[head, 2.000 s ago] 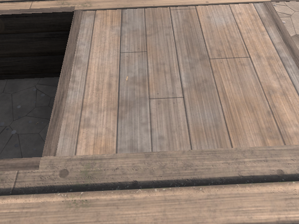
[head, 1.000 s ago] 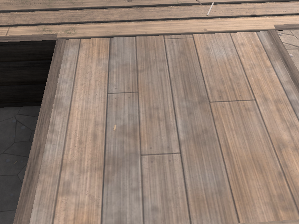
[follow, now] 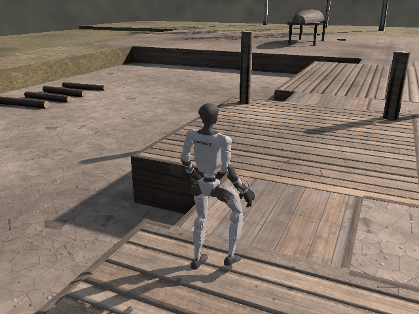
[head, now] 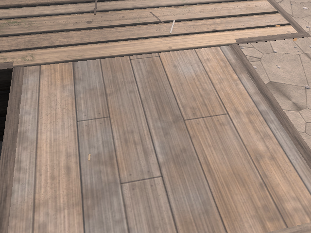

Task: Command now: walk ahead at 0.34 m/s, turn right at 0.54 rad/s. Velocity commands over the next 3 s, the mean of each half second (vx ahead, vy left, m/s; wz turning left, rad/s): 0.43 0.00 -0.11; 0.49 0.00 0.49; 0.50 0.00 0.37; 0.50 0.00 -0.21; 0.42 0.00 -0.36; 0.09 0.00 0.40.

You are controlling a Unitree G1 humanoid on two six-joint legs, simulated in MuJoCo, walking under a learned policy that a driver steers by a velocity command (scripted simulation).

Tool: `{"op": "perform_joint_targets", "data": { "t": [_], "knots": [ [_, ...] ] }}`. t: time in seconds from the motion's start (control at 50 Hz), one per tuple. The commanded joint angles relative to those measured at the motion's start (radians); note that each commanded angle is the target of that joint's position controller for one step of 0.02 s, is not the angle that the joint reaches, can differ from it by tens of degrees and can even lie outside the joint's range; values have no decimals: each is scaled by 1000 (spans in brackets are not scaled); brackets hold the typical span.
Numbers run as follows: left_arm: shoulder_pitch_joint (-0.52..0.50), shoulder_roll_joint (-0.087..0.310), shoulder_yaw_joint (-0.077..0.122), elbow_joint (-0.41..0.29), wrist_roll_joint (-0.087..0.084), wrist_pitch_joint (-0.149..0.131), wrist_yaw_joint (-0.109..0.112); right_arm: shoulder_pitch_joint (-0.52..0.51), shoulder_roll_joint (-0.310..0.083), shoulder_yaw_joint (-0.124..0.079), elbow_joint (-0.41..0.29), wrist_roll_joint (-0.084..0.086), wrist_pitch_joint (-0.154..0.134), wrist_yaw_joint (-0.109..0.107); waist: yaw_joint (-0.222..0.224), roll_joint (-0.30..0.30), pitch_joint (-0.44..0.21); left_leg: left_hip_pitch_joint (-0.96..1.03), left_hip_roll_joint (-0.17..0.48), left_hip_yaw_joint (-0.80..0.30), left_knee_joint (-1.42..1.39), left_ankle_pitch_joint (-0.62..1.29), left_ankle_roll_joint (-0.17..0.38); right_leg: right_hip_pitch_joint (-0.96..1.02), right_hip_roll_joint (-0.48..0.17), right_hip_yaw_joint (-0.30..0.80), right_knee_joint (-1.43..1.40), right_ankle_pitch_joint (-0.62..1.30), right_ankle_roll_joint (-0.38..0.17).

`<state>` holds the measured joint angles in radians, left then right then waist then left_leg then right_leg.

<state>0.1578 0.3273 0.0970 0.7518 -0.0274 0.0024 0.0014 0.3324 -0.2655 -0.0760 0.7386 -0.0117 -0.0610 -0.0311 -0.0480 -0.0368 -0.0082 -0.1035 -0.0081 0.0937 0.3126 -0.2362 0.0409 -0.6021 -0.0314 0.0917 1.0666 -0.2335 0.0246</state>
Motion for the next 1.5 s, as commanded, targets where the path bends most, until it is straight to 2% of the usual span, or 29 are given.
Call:
{"op": "perform_joint_targets", "data": {
  "t": [0.02, 0.2, 0.24, 0.28, 0.3, 0.32, 0.34, 0.36, 0.4, 0.44, 0.54, 0.7, 0.8, 0.82, 0.84, 0.86, 0.88, 0.9, 0.92, 1.02, 1.1, 1.18, 1.28, 1.3, 1.32, 1.34, 1.36, 1.4, 1.5],
  "knots": [
    [-112, 37, 2, -102, 1, -23, -14, -2, -150, -38, -54, 2, -26, -2, -24, 118, 63, 133, 271, -209, -203, -47, 127, -229, -44, 6, -59, 80, 29],
    [-221, -5, -31, -175, 0, -42, -52, 74, -189, -51, 25, 43, -13, 29, -38, 134, 130, 92, 311, -58, -189, 119, 142, -16, -33, -117, -416, 40, -46],
    [-171, 25, -19, -169, 3, -53, -56, 59, -215, -52, 42, 58, -2, 33, 18, 161, 103, 97, 324, -71, -111, 325, 136, 110, 7, -153, -492, -10, -87],
    [122, 116, 32, -76, 5, -59, -42, 42, -192, -33, 56, 58, 0, 28, 175, 125, -84, -32, 240, 14, 234, 576, 71, 562, 53, -170, -569, 94, -136],
    [320, 203, 56, -40, 19, -53, -20, 32, -116, 0, 24, 22, -7, 30, 245, -29, -250, -292, 170, 32, 600, 189, 14, 894, -182, 106, -554, 70, -199],
    [300, 255, 50, -52, 36, -57, -15, 101, -34, 20, -5, 30, -27, 32, 163, -223, -350, -583, 5, -104, 889, -375, -29, 1017, -396, 566, -714, -133, -319],
    [258, 166, 29, -58, 36, -70, -17, 26, -145, -11, 7, 63, -40, 30, 199, -100, -259, -656, 34, -233, 994, -327, -28, 894, -387, 540, -783, -184, -296],
    [203, 117, 11, -47, 26, -76, -21, -15, -164, -20, -14, 71, -40, 31, 160, -115, -133, -689, 84, -212, 985, -229, -12, 776, -352, 367, -796, -157, -255],
    [79, 34, -11, -45, 21, -89, -31, -19, -142, -23, 3, 43, -23, 22, 85, -97, -23, -609, 150, -197, 896, -55, -18, 574, -255, 159, -856, -30, -201],
    [39, 7, -11, -33, 37, -110, -28, 33, -104, -20, 32, 49, 4, 27, 40, -101, -6, -524, 163, -199, 883, 45, -23, 489, -212, 30, -900, 119, -179],
    [76, 30, -1, 16, 48, -127, -7, -49, -68, -12, 4, 43, 23, 29, 41, -29, 69, -609, 140, -225, 722, 200, -45, 486, -197, -143, -939, 326, -182],
    [180, 97, 14, 64, 23, -86, 17, -308, -33, 20, -113, 37, 11, 89, 123, 20, 142, -661, 105, -72, 360, 259, 11, 696, -246, -281, -903, 510, -157],
    [148, 172, 29, 46, 9, -45, 33, -138, -133, -29, -126, 44, 26, 98, -21, -67, -34, -311, -47, 44, 338, 44, 110, 733, -243, -326, -499, 1144, -126],
    [117, 170, 25, 36, 0, -46, 33, 21, -190, -61, -90, 42, 30, 82, -115, -40, -111, -58, -74, 17, 246, 106, 152, 615, -205, -339, -276, 1035, -98],
    [149, 92, 0, 18, 28, -61, 29, 117, -267, -82, -66, 41, 44, 58, -119, 120, -186, 236, 85, -244, 229, 134, 210, 339, -124, -325, 46, 409, -57],
    [213, -10, -36, -39, 31, -96, 12, 59, -326, -85, -98, 35, 27, 60, -7, 304, -302, 510, 325, -862, 82, -34, 431, -65, 106, -151, 386, -354, -7],
    [91, 85, -18, -56, 3, -135, -6, 77, -232, -59, -106, 28, 14, 66, -84, 147, -331, 506, 330, -889, -17, -81, 392, -164, 54, 36, 417, -318, -33],
    [26, 99, -17, -88, -23, -151, -13, 39, -192, -47, -103, 25, 2, 67, -64, 99, -188, 382, 302, -743, -32, -38, 344, -197, 12, 29, 346, -230, -56],
    [25, 82, -21, -84, -8, -155, -6, -27, -170, -40, -107, 31, -7, 69, -3, -4, -88, 221, 254, -628, -37, 74, 306, -160, -32, 18, 244, -166, -55],
    [54, 62, -17, -81, 45, -105, 1, -105, -155, -30, -126, 24, -15, 42, 74, 44, -11, -102, 154, -410, -96, 362, 279, 2, -78, -25, -6, -43, 29],
    [-109, 15, -41, -126, 43, -101, -1, -57, -185, -38, -106, 32, 0, 20, 13, 94, 15, -188, 69, -314, -72, 270, 208, 65, -22, -54, -339, 226, 62],
    [-190, 40, -37, -147, 21, -115, -20, 10, -183, -37, -78, 37, 10, 18, -32, 133, 1, -126, 107, -377, -17, 134, 176, 124, 15, -41, -507, 326, 49],
    [-43, 101, -1, -115, 27, -138, -27, 4, -148, -26, -65, 27, 15, 19, 59, 176, -28, -18, 134, -441, 172, 273, 122, 294, 26, -66, -606, 181, -53],
    [82, 140, 12, -100, 40, -143, -22, 5, -102, -8, -76, 19, 14, 23, 116, 127, -139, -76, 80, -386, 383, 260, 86, 496, -68, 20, -586, 180, -109],
    [205, 234, 35, -78, 57, -139, -20, 136, -41, 12, -86, 29, 5, 20, 96, -122, -292, -368, -55, -269, 743, -16, 7, 846, -281, 400, -619, 69, -261],
    [271, 205, 34, -35, 30, -130, -36, 174, -71, 15, -80, 50, -3, 19, 103, -284, -307, -602, -84, -268, 935, -348, -18, 928, -373, 746, -776, -246, -338],
    [221, 122, 11, -47, 15, -126, -35, 75, -157, -6, -81, 59, -3, 19, 126, -134, -156, -690, -30, -298, 1017, -281, -14, 827, -347, 666, -804, -375, -295],
    [123, 66, -14, -58, 30, -110, -30, -84, -153, -4, -118, 26, -5, 21, 105, -7, 0, -667, 44, -229, 946, -140, -7, 587, -253, 396, -826, -185, -243],
    [118, 64, -21, -27, 25, -120, -21, -79, -83, 8, -115, 18, -2, 29, 56, -57, 11, -575, 111, -172, 733, -16, -32, 468, -178, 178, -899, 149, -254]
  ]
}}
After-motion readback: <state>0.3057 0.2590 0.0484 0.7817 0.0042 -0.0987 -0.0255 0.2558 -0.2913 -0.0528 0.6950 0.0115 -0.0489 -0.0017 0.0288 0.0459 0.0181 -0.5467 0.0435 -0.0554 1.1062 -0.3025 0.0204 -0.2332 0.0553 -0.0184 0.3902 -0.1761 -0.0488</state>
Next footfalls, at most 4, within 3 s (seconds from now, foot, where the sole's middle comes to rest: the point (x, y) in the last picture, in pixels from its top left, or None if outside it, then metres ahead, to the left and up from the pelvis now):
0.28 right None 0.22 -0.21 -0.78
0.82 left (148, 227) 0.54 0.01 -0.78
1.30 right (169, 162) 0.87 -0.11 -0.78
1.82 left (103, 139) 1.01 0.23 -0.78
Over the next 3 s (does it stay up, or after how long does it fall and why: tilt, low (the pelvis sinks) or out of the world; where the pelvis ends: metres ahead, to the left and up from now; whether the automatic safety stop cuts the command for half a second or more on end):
stays up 1.34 0.14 -0.01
